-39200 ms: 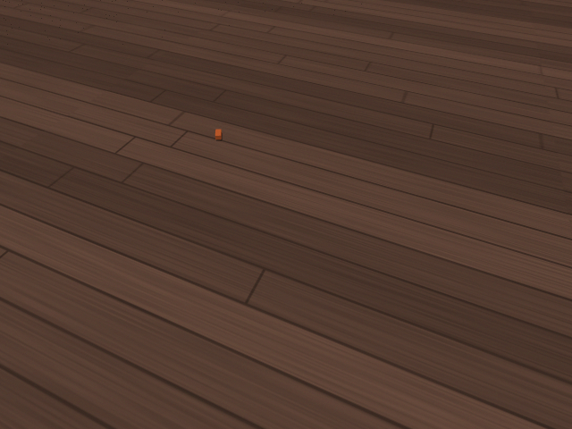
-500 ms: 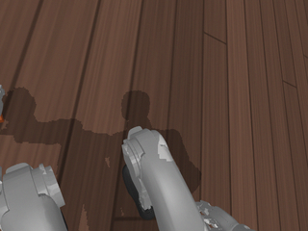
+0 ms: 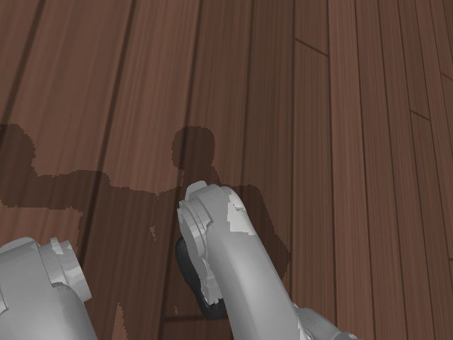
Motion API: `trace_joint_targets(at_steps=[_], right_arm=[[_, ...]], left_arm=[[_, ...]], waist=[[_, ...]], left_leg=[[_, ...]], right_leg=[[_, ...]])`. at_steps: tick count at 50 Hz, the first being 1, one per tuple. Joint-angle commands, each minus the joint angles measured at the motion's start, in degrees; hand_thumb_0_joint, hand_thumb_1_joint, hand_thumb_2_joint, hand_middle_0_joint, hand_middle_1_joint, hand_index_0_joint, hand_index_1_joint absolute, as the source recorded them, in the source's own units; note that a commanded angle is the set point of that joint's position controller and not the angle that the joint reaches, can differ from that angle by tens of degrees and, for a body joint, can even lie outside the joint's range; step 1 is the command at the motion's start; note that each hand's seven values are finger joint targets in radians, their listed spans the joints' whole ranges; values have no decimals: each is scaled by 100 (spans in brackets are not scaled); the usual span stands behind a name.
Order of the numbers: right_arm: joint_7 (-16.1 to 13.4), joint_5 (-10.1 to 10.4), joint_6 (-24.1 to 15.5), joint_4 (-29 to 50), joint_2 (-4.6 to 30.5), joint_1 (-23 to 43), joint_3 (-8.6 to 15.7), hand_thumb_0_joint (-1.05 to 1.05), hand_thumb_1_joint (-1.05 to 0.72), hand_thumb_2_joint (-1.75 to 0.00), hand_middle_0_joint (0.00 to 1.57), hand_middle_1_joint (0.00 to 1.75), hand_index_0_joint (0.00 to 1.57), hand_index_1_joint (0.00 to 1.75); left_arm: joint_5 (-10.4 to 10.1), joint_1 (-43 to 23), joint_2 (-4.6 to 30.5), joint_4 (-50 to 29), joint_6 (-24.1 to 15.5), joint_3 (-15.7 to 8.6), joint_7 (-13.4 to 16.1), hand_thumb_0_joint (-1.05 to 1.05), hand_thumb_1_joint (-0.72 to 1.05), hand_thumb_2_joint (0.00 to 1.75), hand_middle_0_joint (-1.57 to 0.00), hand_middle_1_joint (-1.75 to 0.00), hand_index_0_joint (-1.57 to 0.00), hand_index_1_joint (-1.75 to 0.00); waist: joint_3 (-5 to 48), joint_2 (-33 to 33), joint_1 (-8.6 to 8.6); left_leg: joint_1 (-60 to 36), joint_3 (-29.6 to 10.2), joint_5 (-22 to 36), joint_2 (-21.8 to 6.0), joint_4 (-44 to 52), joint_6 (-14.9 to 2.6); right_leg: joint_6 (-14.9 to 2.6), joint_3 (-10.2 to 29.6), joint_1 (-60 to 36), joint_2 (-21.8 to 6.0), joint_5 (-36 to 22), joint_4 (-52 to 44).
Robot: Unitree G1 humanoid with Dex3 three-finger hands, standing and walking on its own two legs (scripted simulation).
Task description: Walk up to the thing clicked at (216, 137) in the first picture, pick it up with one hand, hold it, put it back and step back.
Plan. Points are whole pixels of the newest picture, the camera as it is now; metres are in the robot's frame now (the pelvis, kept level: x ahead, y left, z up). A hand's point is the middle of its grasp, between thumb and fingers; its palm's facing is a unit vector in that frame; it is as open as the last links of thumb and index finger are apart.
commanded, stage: close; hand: left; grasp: from above
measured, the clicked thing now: out of the picture +0.45 +0.27 -0.29
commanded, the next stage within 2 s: settle in 1.90 s
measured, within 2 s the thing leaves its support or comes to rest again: neither
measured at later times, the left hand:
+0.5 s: hand out of the picture +0.43 +0.29 -0.25, palm faces -0.49 -0.13 -0.86, open 9.8 cm
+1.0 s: hand out of the picture +0.45 +0.29 -0.25, palm faces -0.42 -0.14 -0.90, open 8.2 cm
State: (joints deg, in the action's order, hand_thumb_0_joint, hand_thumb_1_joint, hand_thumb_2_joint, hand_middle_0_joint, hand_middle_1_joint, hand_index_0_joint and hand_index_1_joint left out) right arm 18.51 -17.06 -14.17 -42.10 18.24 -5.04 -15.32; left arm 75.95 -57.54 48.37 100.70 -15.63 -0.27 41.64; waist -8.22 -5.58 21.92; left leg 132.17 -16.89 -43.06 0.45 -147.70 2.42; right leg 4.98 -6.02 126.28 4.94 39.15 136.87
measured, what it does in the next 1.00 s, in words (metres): stands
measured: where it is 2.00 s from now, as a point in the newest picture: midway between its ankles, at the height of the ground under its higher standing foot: (151, 325)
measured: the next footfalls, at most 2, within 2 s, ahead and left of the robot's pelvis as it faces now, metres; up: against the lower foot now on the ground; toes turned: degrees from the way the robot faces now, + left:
none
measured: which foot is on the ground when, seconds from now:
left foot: down 0.00-1.00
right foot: down 0.00-1.00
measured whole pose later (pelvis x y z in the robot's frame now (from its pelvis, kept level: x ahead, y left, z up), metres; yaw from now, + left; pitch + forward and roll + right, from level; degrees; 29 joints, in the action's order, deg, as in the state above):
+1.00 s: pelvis -0.01 +0.00 +0.00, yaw -1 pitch +28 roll -15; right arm 18.1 -15.2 -15.5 -39.2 21.4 -5.8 -14.6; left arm 71.3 -60.9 52.7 101.7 -7.0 -5.4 39.7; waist -9.8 -6.6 24.3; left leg 134.2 -16.1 -40.9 0.1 -146.0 1.0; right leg 5.3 -5.9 127.4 4.7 37.2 134.6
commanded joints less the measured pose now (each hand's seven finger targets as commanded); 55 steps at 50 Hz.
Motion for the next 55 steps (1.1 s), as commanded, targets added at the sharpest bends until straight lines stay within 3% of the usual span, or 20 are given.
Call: trace_joint_targets(at_steps=[1, 4, 8, 9, 10, 13, 18, 19, 22, 24, 26, 28, 34, 39, 41, 42, 46, 48, 51, 55], right_arm=[[-71, 57, -11, -39, 2002, -1020, 663, 0, -89, -90, 20, 30, 20, 30], [-34, 111, -87, 30, 2008, -970, 692, 0, -90, -90, 20, 30, 20, 30], [-38, 200, -125, 165, 2101, -993, 726, 0, -90, -90, 20, 30, 20, 30], [-30, 221, -131, 175, 2088, -951, 737, 0, -90, -90, 20, 30, 20, 30], [-25, 201, -131, 155, 2118, -1058, 713, 0, -90, -90, 20, 30, 20, 30], [-41, 233, -101, 167, 2035, -1200, 660, 0, -90, -90, 20, 30, 20, 30], [-155, 233, 1, 185, 2041, -1109, 635, 0, -91, -91, 20, 30, 20, 30], [-153, 219, 12, 205, 1990, -1067, 617, 0, -91, -91, 20, 30, 20, 30], [-198, 179, 104, 210, 2037, -1097, 585, 0, -90, -90, 20, 30, 20, 30], [-226, 185, 148, 159, 2031, -1166, 560, 0, -90, -90, 20, 30, 20, 30], [-203, 146, 116, 144, 1971, -1188, 481, 0, -90, -90, 20, 30, 20, 30], [-187, 103, 87, 122, 2016, -1183, 463, 0, -90, -90, 20, 30, 20, 30], [-169, 64, 10, 69, 2073, -1012, 575, 0, -89, -90, 20, 30, 20, 30], [-90, 143, -99, 162, 2058, -925, 629, 0, -90, -90, 20, 30, 20, 30], [-71, 191, -137, 252, 2137, -889, 680, 0, -90, -90, 20, 30, 20, 30], [-51, 199, -146, 268, 2149, -953, 679, 0, -90, -90, 20, 30, 20, 30], [-35, 212, -191, 213, 2097, -1145, 584, 0, -90, -90, 20, 30, 20, 30], [-83, 244, -138, 220, 2077, -1178, 572, 0, -90, -91, 20, 30, 20, 30], [-148, 202, -85, 233, 2066, -1130, 522, 0, -91, -91, 20, 30, 20, 30], [-230, 201, 72, 306, 2071, -1138, 486, 0, -91, -91, 20, 30, 20, 30]], left_arm=[[157, -1509, 925, -502, 254, -1, 576, 0, 5, 54, -54, -54, -54, -53], [18, -1606, 868, -436, 586, 0, 662, 0, 7, 52, -55, -52, -55, -51], [-257, -1764, 1165, -428, 936, -353, 607, 0, 9, 50, -57, -48, -57, -48], [-324, -1747, 1127, -373, 1001, -361, 528, 0, 10, 49, -58, -48, -58, -48], [-346, -1620, 1308, -191, 1033, -550, 420, 0, 11, 47, -58, -48, -59, -47], [-490, -1442, 1301, -73, 1018, -580, -54, 0, 12, 46, -59, -49, -60, -48], [-620, -1567, 1289, -733, 630, -441, -566, 0, 13, 44, -61, -48, -62, -47], [-596, -1681, 1032, -834, 525, -222, -672, 0, 15, 42, -62, -48, -63, -47], [-524, -1822, 948, -1106, 188, 29, -715, 0, 19, 40, -63, -48, -65, -46], [-472, -1845, 988, -1144, -4, 42, -613, 0, 20, 40, -66, -44, -67, -43], [-388, -1683, 792, -875, -115, 138, -487, 0, 24, 38, -68, -43, -69, -41], [-203, -1688, 882, -788, -203, 83, -244, 0, 25, 38, -68, -40, -70, -39], [223, -1413, 1048, -481, 140, 12, 475, 0, 33, 31, -74, -34, -76, -33], [18, -1700, 1039, -577, 730, -13, 677, 0, 37, 28, -79, -28, -80, -27], [-168, -1852, 1258, -699, 866, -242, 644, 0, 38, 26, -79, -28, -80, -27], [-221, -1823, 1313, -622, 922, -390, 595, 0, 39, 25, -79, -28, -81, -26], [-472, -1680, 1344, -213, 964, -480, 73, 0, 41, 22, -79, -30, -82, -27], [-589, -1528, 1545, -309, 887, -611, -189, 0, 40, 23, -81, -27, -83, -25], [-623, -1657, 1424, -635, 635, -357, -553, 0, 41, 21, -82, -28, -84, -26], [-541, -1676, 1330, -914, 284, -110, -739, 0, 47, 18, -85, -26, -88, -24]], waist=[[3273, 2501, 455], [3202, 2593, 511], [3406, 2415, 477], [3384, 2397, 455], [3379, 2376, 465], [3402, 2442, 438], [3800, 3137, 330], [3700, 3123, 440], [3688, 3027, 516], [3697, 2782, 501], [3495, 2697, 530], [3431, 2759, 528], [3059, 2558, 498], [3147, 2694, 557], [3319, 2665, 557], [3359, 2656, 526], [3256, 2595, 600], [3415, 2662, 406], [3523, 3028, 477], [3711, 2900, 493]], left_leg=[[-2525, 817, 993, -180, 1703, -241], [-2447, 848, 877, -192, 1747, -243], [-2291, 822, 975, -223, 1739, -270], [-2253, 809, 1018, -230, 1680, -270], [-2233, 810, 1075, -218, 1679, -281], [-2240, 870, 1279, -180, 1631, -304], [-2951, 687, 1466, -193, 1907, -157], [-2963, 687, 1473, -204, 1800, -150], [-2882, 680, 1436, -188, 1718, -161], [-2745, 729, 1394, -187, 1669, -210], [-2744, 718, 1407, -175, 1653, -201], [-2831, 668, 1497, -180, 1691, -175], [-2737, 676, 1023, -217, 1891, -172], [-2592, 737, 882, -244, 1844, -193], [-2558, 695, 992, -272, 1847, -193], [-2562, 681, 1181, -275, 1790, -196], [-2387, 807, 1278, -206, 1661, -255], [-2403, 762, 1304, -199, 1782, -248], [-2796, 696, 1373, -213, 1867, -170], [-2827, 705, 1547, -202, 1728, -178]], right_leg=[[-589, -962, -1742, 125, -1335, -1323], [-591, -892, -1637, 119, -1235, -1359], [-559, -839, -1751, 86, -1342, -1395], [-543, -830, -1708, 53, -1388, -1354], [-534, -858, -1722, 41, -1439, -1309], [-535, -834, -1904, 54, -1587, -1248], [-650, -967, -1941, 43, -1593, -1104], [-640, -987, -1892, 28, -1638, -1061], [-626, -1045, -1994, 33, -1656, -1105], [-577, -1011, -2101, 74, -1690, -1221], [-568, -1066, -1961, 66, -1693, -1184], [-574, -1112, -1823, 64, -1751, -1143], [-592, -1063, -1688, 104, -1339, -1331], [-569, -911, -1595, 74, -1274, -1385], [-554, -902, -1670, 56, -1390, -1347], [-543, -910, -1649, 27, -1537, -1278], [-522, -880, -1832, 15, -1624, -1304], [-557, -886, -1968, 21, -1562, -1325], [-614, -959, -2043, 11, -1568, -1184], [-614, -1000, -2201, 37, -1733, -1209]])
